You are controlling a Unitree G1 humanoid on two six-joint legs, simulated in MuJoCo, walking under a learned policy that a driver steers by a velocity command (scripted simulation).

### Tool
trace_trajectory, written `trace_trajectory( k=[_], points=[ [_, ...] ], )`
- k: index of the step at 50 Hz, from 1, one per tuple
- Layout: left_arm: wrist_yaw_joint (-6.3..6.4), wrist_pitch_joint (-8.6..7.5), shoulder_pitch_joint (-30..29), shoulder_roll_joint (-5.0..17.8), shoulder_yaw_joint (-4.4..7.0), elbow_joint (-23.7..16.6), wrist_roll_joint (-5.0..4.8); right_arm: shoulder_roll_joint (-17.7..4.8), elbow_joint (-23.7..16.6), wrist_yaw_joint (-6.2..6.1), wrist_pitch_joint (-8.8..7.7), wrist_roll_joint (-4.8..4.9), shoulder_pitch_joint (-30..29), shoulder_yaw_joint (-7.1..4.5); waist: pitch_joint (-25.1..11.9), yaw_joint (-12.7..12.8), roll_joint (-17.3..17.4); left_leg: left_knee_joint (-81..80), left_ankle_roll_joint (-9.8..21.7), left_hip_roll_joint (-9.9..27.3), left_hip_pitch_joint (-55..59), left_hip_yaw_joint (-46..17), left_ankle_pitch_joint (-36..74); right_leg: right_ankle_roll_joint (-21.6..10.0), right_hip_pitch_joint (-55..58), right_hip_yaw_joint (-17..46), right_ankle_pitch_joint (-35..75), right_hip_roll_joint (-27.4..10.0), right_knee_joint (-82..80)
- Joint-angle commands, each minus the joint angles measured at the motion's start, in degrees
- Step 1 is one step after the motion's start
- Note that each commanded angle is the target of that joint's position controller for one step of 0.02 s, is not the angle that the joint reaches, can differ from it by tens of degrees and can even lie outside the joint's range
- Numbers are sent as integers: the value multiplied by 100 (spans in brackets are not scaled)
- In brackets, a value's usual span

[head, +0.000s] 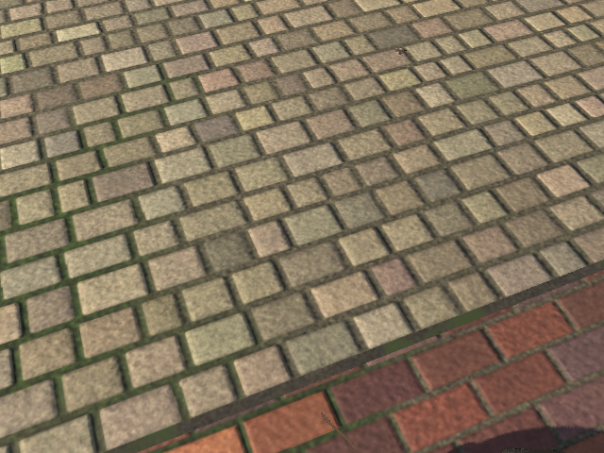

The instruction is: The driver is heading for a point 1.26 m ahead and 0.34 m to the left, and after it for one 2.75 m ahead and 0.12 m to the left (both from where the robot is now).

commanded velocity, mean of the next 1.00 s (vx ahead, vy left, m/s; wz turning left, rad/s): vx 0.49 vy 0.00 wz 0.52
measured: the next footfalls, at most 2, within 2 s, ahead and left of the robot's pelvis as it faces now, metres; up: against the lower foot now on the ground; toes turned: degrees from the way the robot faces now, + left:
left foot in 0.04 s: +0.21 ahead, +0.10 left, +0.00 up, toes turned +4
right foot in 0.54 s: +0.52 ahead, -0.05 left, +0.00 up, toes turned +21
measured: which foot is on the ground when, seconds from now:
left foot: up 0.00-0.02, down 0.04-0.56, up 0.58-1.00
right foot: down 0.00-0.02, up 0.04-0.52, down 0.54-1.00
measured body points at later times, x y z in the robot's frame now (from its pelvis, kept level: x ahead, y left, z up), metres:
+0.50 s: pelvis +0.29 +0.03 +0.02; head +0.32 +0.04 +0.47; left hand +0.46 +0.31 -0.07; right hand +0.38 -0.25 -0.10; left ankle +0.17 +0.10 -0.72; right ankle +0.49 -0.07 -0.70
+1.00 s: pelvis +0.54 +0.11 +0.01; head +0.57 +0.13 +0.46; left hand +0.38 +0.35 -0.11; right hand +0.85 +0.04 -0.06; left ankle +0.60 +0.31 -0.69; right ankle +0.48 -0.06 -0.72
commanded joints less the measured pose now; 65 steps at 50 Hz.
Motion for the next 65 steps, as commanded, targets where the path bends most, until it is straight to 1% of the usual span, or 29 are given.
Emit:
trace_trajectory(
  k=[1,2,3,4,5,7,8,10,13,21,24,26,27,28,29,30,32,36,42,49,51,53,54,55,56,57,58,60,65],
  points=[
    [62,92,-211,1029,187,-364,40,-1010,-106,51,-42,8,1086,-396,-646,-1048,-731,-60,408,-645,1955,370,-372,-585,-547,-151,6547,-1395,2381],
    [87,88,-183,981,135,-527,81,-1416,68,-26,4,-2,1963,-567,-1173,-1377,-314,-95,679,-138,3674,-644,-543,-379,-1923,-177,5295,-1189,4066],
    [-45,-83,455,72,-148,-756,126,-1926,104,-44,-3,-45,2311,-651,-2019,-811,1271,-751,1830,1468,5737,-4089,-1997,-5,-4445,186,548,46,6444],
    [-130,-370,-33,464,-78,-782,-69,-1437,100,-66,-14,-93,2380,-502,-2365,-1044,811,-1729,1749,1665,5967,-5272,-2319,-177,-5131,1359,-629,175,7157],
    [-164,-514,-629,839,32,-1038,-267,-1204,83,-82,-57,-117,2061,-428,-1493,-1024,729,-1799,1394,1489,5378,-4385,-1846,-336,-5635,1433,-240,-144,7178],
    [-58,-561,-1044,875,90,-1119,-129,-884,-171,-58,-119,-145,1168,-305,-662,-571,-320,-1953,1101,1020,3535,-2977,-414,-381,-5091,1341,529,-606,6300],
    [-31,-476,-861,880,130,-1154,-92,-857,-251,-71,-145,-212,968,-282,-623,-313,-86,-2046,1117,907,2945,-2672,27,-336,-4619,1412,631,-763,6007],
    [-10,-307,-762,764,158,-1218,-10,-854,-280,-105,-146,-146,948,-274,-461,-155,7,-2211,1114,710,2365,-2282,284,-174,-4330,1362,634,-857,5415],
    [45,-188,-1394,658,156,-1498,106,-1094,-248,-253,-143,-101,1307,-330,-179,-285,58,-2368,1095,536,1944,-1950,316,121,-4559,1181,1386,-752,4322],
    [-89,-310,-2810,621,108,-2069,-30,-1161,-148,-389,-6,-27,1969,-356,-81,-804,409,-1918,615,398,2277,-2135,-544,139,-4080,1215,2993,-191,1778],
    [-175,-408,-2782,836,166,-2160,-52,-1172,-198,-444,69,-47,1978,-368,-152,-685,506,-1359,555,591,2801,-2633,-390,25,-3864,1313,2341,-131,1449],
    [-166,-473,-2096,1004,257,-2006,-50,-1090,-309,-456,116,-68,1841,-340,-410,-300,643,-771,405,421,2805,-2719,77,-192,-2930,1161,2057,-85,1150],
    [-134,-501,-1350,1228,344,-1885,38,-836,-420,-426,101,-107,1748,-243,-1036,55,464,275,227,104,2407,-2437,135,-479,-1666,1490,2032,-550,1295],
    [-80,-468,-457,1574,431,-1814,96,-537,-565,-421,79,-143,1921,-152,-1857,243,-408,2004,-100,-481,1174,-1723,-1067,-910,98,2806,1593,-1631,1308],
    [-125,-373,-183,1782,492,-1618,60,-489,-738,-410,21,42,2600,-89,-2214,-117,-2366,3494,-298,-810,-603,-1291,-3340,-1650,1136,5326,416,-2657,743],
    [-144,-340,-512,1136,340,-1807,-16,-1114,-567,-424,40,112,2529,-203,-1575,-29,-1416,4113,-358,-337,-1122,-1494,-3024,-1472,656,5082,-390,-2508,581],
    [-137,-254,-1028,790,227,-1901,39,-1181,-703,-420,100,-8,1705,-256,-547,-54,-409,3989,-419,60,-930,-1184,-2084,-1063,-803,3319,564,-1939,386],
    [-141,-294,-1176,742,222,-1757,53,-771,-912,-328,211,4,1567,-232,-170,-289,-672,3367,-472,454,-540,-981,-1525,-1118,-1749,1928,1875,-1544,-144],
    [-101,-257,-1047,1034,323,-1625,21,-646,-1276,-233,200,-23,929,-175,-93,-173,-460,1837,-553,463,-728,-772,-114,-1076,-1478,711,2940,-1450,-299],
    [-135,-59,-358,1292,351,-1282,-163,-557,-1751,-39,119,-38,-168,-77,303,84,-460,180,-228,95,-336,-264,-341,-983,-780,376,3351,-1728,-88],
    [-110,8,-396,1450,376,-1233,-195,-771,-1756,-23,117,-81,81,-169,41,-224,-667,-60,-16,-186,339,-47,-832,-879,-556,244,4995,-1775,540],
    [-54,57,-441,1386,313,-1227,-170,-1262,-1314,-98,142,-97,1595,-447,-896,-1068,-584,-472,288,-500,2766,62,-250,-578,-1264,-162,5744,-1432,2430],
    [-53,7,-419,1033,161,-1426,38,-1775,-1140,-225,199,-131,2560,-591,-1691,-1358,280,-161,650,689,4678,-1477,300,-331,-2829,-253,3390,-1116,4369],
    [-158,-138,230,446,-33,-1502,26,-2083,-1145,-210,176,-139,2401,-561,-2495,-723,1426,-931,1593,1950,5965,-4319,-648,-109,-4738,515,-1079,-136,6065],
    [-207,-233,-326,1049,119,-1436,-222,-1510,-1187,-176,132,-166,2424,-422,-2339,-1095,593,-1310,1397,1965,5682,-4262,-941,-187,-5256,1275,-1033,-326,6576],
    [-219,-258,-828,1136,155,-1637,-349,-1329,-1136,-167,81,-179,2121,-349,-1413,-1040,497,-1410,1156,1761,4883,-3229,-446,-246,-5558,1192,-542,-527,6512],
    [-180,-242,-935,1035,138,-1622,-279,-1170,-1116,-161,45,-161,1743,-296,-967,-792,149,-1528,974,1508,4042,-2544,22,-233,-5351,1163,-27,-774,6130],
    [-167,-91,-678,948,177,-1498,-174,-874,-1108,-141,-35,-217,1268,-227,-584,-389,336,-1966,801,1182,2957,-1704,278,-157,-4695,1265,561,-1010,5693],
    [-109,144,-829,655,173,-1539,-161,-922,-797,-227,-238,-301,1269,-289,-118,-271,211,-2583,735,1108,2543,-697,625,46,-5020,1522,1604,-905,4987]
  ],
)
